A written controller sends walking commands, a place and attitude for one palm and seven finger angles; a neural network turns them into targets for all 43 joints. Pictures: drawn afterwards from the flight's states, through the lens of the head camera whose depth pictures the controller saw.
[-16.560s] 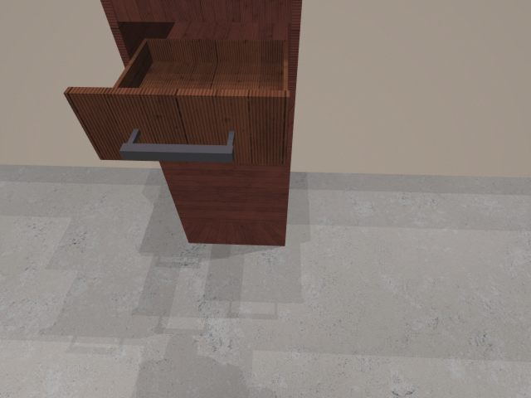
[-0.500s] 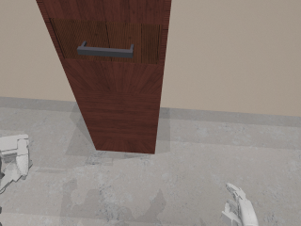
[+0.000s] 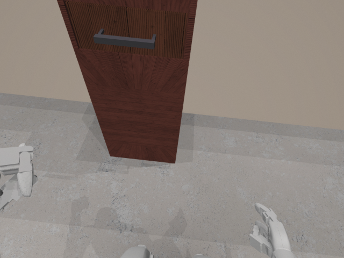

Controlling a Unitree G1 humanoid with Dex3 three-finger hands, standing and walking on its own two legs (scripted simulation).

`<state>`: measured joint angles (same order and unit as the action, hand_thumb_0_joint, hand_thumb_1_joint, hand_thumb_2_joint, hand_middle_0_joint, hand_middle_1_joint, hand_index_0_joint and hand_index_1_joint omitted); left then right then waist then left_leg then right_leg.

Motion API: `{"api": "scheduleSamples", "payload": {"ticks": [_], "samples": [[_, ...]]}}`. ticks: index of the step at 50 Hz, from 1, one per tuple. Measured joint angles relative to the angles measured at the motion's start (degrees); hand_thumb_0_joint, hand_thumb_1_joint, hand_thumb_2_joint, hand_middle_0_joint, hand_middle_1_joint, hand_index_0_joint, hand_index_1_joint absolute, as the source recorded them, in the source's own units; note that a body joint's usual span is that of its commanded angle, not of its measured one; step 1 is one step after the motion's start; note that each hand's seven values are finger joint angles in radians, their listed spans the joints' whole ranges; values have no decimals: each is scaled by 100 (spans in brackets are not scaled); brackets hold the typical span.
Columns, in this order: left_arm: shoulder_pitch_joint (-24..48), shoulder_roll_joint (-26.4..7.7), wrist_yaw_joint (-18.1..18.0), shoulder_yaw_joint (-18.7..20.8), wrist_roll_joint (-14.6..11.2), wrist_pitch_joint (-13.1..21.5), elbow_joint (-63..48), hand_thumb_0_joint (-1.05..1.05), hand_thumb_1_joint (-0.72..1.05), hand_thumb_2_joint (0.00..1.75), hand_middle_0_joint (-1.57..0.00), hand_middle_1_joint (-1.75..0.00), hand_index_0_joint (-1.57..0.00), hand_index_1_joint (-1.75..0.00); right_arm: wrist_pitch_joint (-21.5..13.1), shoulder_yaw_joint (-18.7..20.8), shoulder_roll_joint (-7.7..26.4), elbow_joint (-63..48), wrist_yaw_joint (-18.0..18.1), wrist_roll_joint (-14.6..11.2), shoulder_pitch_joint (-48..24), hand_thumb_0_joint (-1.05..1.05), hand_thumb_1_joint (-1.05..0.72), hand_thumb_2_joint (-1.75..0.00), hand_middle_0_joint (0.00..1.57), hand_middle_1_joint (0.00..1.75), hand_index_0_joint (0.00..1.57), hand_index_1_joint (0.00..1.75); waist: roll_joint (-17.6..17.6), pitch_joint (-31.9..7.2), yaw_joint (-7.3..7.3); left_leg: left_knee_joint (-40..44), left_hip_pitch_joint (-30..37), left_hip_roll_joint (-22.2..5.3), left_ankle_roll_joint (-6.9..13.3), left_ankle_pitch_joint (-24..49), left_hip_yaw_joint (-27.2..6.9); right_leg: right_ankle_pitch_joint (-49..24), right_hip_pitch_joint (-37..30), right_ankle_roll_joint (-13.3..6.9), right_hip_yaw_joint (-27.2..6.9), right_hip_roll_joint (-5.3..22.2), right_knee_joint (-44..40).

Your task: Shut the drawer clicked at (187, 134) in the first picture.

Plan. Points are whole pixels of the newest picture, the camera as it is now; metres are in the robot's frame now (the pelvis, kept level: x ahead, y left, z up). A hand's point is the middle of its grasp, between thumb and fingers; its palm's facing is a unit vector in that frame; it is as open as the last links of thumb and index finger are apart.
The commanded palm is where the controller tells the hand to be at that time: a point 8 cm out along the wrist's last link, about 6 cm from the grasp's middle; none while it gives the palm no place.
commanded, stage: step back with the hand held close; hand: left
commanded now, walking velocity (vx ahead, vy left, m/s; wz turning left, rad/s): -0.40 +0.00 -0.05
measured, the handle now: (126, 38) +0.74 +0.20 +0.11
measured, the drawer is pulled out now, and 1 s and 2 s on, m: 0.00 0.00 0.00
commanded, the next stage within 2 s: stop stepping back and stand still in 0.20 s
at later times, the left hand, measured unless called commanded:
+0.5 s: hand out of the picture +0.08 +0.21 +0.18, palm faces +0.27 -0.84 -0.47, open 3.2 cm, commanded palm +0.02 +0.26 +0.19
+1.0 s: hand out of the picture +0.00 +0.24 +0.18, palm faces +0.40 -0.84 -0.38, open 3.2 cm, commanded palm -0.05 +0.28 +0.19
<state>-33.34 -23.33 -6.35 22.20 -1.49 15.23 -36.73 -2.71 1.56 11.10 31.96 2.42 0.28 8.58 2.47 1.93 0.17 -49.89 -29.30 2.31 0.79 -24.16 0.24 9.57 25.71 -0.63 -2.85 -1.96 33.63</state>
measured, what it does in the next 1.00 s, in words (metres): walks backwards: left foot, then right foot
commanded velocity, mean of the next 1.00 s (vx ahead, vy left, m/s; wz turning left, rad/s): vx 0.00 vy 0.02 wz -0.02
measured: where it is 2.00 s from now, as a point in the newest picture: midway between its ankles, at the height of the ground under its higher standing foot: outside the picture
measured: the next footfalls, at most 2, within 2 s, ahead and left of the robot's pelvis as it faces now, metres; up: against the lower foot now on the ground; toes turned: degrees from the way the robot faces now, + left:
left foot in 0.10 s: +0.04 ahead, +0.13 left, +0.00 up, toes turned +1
right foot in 0.32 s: -0.10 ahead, -0.10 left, +0.00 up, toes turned +3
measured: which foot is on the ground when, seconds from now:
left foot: up 0.00-0.08, down 0.10-0.34, up 0.36-0.54, down 0.56-1.00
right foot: down 0.00-0.10, up 0.12-0.30, down 0.32-1.00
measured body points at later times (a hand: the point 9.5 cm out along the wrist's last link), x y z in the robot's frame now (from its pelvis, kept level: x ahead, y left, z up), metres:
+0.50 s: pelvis -0.13 -0.01 +0.01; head -0.12 +0.00 +0.46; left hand +0.06 +0.25 +0.21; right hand +0.02 -0.25 -0.07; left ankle -0.11 +0.11 -0.69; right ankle -0.09 -0.11 -0.72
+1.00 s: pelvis -0.18 +0.00 +0.00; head -0.22 +0.02 +0.45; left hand -0.03 +0.28 +0.20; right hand -0.04 -0.24 -0.07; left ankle -0.15 +0.12 -0.73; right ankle -0.12 -0.10 -0.72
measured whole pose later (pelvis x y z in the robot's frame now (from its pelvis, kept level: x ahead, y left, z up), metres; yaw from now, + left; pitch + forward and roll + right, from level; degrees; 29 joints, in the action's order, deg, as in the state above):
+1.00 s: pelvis -0.18 +0.00 +0.00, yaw -1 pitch -3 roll +0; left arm -33.5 -20.0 -8.9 19.2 -0.4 12.4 -31.1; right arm -7.0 -0.7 11.5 37.2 4.5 0.9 14.9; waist 1.7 -2.3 0.5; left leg -34.1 -16.3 -0.6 1.4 -14.5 1.5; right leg 18.3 20.3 -1.0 0.7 -1.1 36.9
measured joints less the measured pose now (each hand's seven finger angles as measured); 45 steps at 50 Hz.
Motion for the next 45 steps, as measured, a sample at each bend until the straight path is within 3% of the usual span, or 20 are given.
{"api": "scheduleSamples", "payload": {"ticks": [2, 5, 9, 11, 13, 16, 18, 20, 23, 25, 27, 29, 32, 36, 42, 45], "samples": [[-24, -29, -53, 42, 0, -18, -7, 1, 88, 90, -140, -160, -141, -160, 94, -7, 1, 18, 34, -2, 53, 1, -90, -90, 20, 30, 20, 30, 136, -70, 24, 163, 214, -60, -30, -48, -8, -183, 37, 30, -40, 70, -183], [-68, -66, -104, 78, 14, -17, -48, 1, 88, 90, -140, -160, -141, -160, 52, 2, 133, -48, 123, 12, 167, 1, -90, -90, 20, 30, 20, 30, 75, -144, 146, 1459, 708, -246, 53, 567, -102, -293, 267, 132, 51, 103, -160], [-77, -160, -117, 207, 69, 7, 113, 1, 88, 90, -140, -160, -141, -160, -263, 98, -1, 136, 161, 42, 269, 1, -90, -90, 20, 30, 20, 30, 22, -61, 111, 1380, 517, -266, -42, 999, -145, 971, 553, 211, -40, -132, 1472], [-214, -113, -150, 254, 9, 0, 103, 1, 89, 90, -140, -160, -141, -160, -455, 84, -113, 244, 122, 63, 377, 1, -90, -90, 20, 30, 20, 30, -39, -134, 40, 1560, 537, -367, -87, 1134, -135, 1407, 343, 204, 90, -196, 1685], [-327, -18, -169, 223, -31, 3, 51, 1, 89, 90, -140, -160, -141, -160, -596, 22, -187, 332, 52, 73, 443, 1, -90, -90, 20, 30, 20, 30, -89, -189, -65, 1734, 561, -482, -136, 1287, -61, 1464, -77, 203, 268, -149, 1235], [-312, 43, -139, 116, -27, 24, 3, 2, 89, 90, -140, -160, -141, -160, -693, -129, -249, 404, -28, 105, 403, 1, -90, -90, 20, 30, 20, 30, -81, -213, -196, 1758, 450, -598, -226, 1430, 110, 804, -801, 199, 358, 0, 50], [-101, 116, -82, -41, 14, 36, 121, 1, 89, 90, -140, -160, -141, -160, -624, -187, -225, 465, -41, 100, 235, 1, -90, -90, 20, 30, 20, 30, -217, -125, -221, 1615, 302, -715, -250, 1245, 87, 668, -773, -43, 365, -138, -156], [25, 106, -63, -187, 23, -49, 257, 1, 89, 90, -140, -160, -141, -160, -499, -189, -211, 489, -34, 39, 173, 1, -90, -90, 20, 30, 20, 30, -190, -140, -154, 915, 83, -500, -196, 610, -63, 522, -660, -173, 341, -101, -210], [-119, 48, -91, -188, 8, -205, 363, 1, 89, 90, -140, -160, -141, -160, -323, -212, -164, 403, 29, 3, 238, 1, -90, -90, 21, 30, 20, 30, -58, -269, 22, 178, 111, -229, -149, 368, 1, 281, -618, -195, 264, 36, -405], [-304, 9, -129, -132, -4, -269, 364, 1, 88, 90, -140, -160, -141, -160, -281, -215, -100, 307, 94, -17, 363, 1, -90, -90, 21, 30, 20, 30, 0, -392, 118, 585, 491, -190, -73, 297, 95, 170, -601, -170, 240, 87, -495], [-461, 6, -173, -111, -2, -279, 320, 1, 88, 90, -140, -160, -140, -160, -324, -183, 36, 229, 150, -19, 527, 1, -90, -90, 20, 30, 20, 30, -47, -507, 182, 1502, 1057, -229, 40, 360, 99, 117, -570, -134, 292, 73, -509], [-465, 20, -197, -141, 5, -238, 304, 1, 88, 90, -140, -160, -140, -160, -403, -94, 179, 241, 209, -28, 633, 1, -90, -90, 20, 30, 20, 30, -126, -506, 224, 2135, 1365, -269, 82, 815, 17, 116, -542, -90, 413, 73, -428], [-461, 94, -213, -164, 48, -215, 466, 1, 88, 90, -140, -160, -141, -160, -416, -62, 262, 363, 257, -60, 728, 1, -90, -90, 20, 30, 20, 30, -57, -490, 122, 2161, 1471, -198, 32, 1016, 78, 634, -591, 13, 326, 132, -250], [-335, 133, -272, -123, 133, -294, 664, 1, 89, 90, -140, -160, -141, -160, -496, -70, 227, 388, 289, -51, 904, 1, -90, -90, 20, 30, 20, 30, -111, -577, 121, 2105, 1493, -198, 62, 1019, 26, 1039, -802, 90, 378, 124, -74], [27, 352, -252, -263, 145, -346, 849, 1, 89, 90, -140, -160, -141, -160, -426, -130, 101, 581, 202, 36, 749, 1, -90, -90, 20, 30, 20, 30, -157, -527, -2, 1125, 1103, -209, 109, 313, 4, 357, -805, -242, 378, 50, -237], [88, 369, -230, -344, 133, -298, 760, 1, 89, 90, -140, -160, -141, -160, -399, -161, 61, 656, 146, 51, 685, 1, -90, -90, 20, 30, 20, 30, -60, -505, -19, 680, 983, -204, 134, 61, 77, 126, -763, -226, 388, 113, -216]]}}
